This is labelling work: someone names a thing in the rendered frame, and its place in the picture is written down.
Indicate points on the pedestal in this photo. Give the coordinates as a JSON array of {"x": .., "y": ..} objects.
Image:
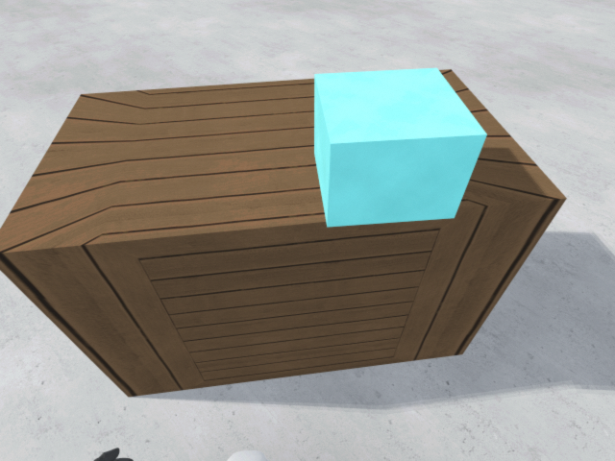
[{"x": 178, "y": 238}]

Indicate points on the carton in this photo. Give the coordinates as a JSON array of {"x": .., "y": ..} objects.
[{"x": 392, "y": 146}]

